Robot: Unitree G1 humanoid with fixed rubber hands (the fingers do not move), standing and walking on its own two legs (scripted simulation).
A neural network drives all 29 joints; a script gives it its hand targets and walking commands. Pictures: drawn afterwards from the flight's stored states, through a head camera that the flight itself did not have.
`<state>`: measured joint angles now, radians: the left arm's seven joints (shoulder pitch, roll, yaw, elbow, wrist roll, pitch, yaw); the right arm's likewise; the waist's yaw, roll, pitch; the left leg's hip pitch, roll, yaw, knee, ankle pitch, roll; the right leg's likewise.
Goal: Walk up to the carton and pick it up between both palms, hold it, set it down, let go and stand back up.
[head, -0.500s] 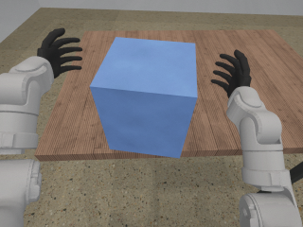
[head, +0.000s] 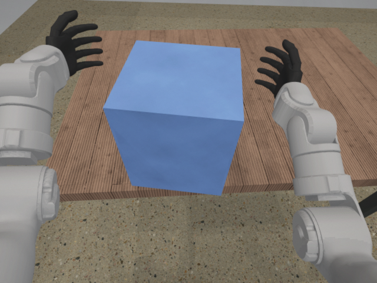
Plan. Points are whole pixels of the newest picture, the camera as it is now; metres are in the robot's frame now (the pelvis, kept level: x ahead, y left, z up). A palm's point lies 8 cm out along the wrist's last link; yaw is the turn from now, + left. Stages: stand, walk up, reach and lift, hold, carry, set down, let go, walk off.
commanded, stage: reach and lift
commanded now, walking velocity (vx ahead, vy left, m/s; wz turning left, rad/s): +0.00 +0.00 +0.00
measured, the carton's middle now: (181, 122) +0.43 -0.01 +0.10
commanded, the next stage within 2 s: none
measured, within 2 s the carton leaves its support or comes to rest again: neither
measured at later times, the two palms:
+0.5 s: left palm (90, 84) +0.48 +0.17 +0.18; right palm (282, 96) +0.42 -0.20 +0.17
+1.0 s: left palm (106, 103) +0.48 +0.15 +0.13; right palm (268, 109) +0.43 -0.19 +0.14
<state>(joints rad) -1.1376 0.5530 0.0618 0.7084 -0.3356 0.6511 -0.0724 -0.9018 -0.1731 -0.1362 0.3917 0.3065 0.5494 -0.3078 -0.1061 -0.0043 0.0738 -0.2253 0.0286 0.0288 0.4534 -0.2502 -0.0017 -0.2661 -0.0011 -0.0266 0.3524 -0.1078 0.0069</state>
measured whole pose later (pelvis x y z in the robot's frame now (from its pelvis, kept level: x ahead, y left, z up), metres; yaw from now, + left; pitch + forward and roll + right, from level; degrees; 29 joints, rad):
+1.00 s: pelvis +0.01 +0.00 +0.00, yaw +0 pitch +8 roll -1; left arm -0.95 0.32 0.06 0.85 -0.15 0.29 -0.03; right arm -0.80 -0.12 -0.08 0.59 0.26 0.23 -0.30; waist -0.11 -0.01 -0.01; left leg -0.35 0.03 0.03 0.45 -0.24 0.00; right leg -0.39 0.00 -0.03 0.35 -0.10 0.01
